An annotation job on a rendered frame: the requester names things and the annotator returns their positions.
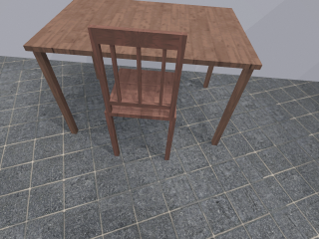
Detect chair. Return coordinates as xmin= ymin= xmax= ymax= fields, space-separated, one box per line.
xmin=87 ymin=24 xmax=187 ymax=160

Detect table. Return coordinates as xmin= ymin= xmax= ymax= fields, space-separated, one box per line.
xmin=23 ymin=0 xmax=262 ymax=145

